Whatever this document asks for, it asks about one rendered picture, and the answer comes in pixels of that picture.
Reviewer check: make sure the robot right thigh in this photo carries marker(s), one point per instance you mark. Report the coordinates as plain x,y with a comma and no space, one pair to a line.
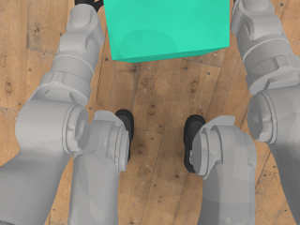
228,191

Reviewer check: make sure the robot left hand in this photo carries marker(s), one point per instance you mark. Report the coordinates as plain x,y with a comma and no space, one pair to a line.
96,5

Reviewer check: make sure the carton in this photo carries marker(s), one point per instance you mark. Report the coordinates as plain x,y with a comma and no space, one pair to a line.
151,30

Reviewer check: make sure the robot left thigh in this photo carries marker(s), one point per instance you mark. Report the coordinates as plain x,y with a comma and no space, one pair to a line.
95,176

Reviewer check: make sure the robot right upper arm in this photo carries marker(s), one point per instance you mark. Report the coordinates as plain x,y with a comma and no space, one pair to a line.
273,117

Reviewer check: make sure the robot left upper arm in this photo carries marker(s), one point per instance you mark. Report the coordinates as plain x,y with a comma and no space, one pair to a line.
48,132

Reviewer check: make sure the left robot forearm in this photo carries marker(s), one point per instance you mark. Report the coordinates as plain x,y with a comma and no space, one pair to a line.
75,61

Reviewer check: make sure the robot thigh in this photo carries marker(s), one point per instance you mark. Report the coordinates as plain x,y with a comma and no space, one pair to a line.
228,191
95,176

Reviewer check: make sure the right robot forearm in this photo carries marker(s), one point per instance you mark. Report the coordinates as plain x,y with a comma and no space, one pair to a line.
264,47

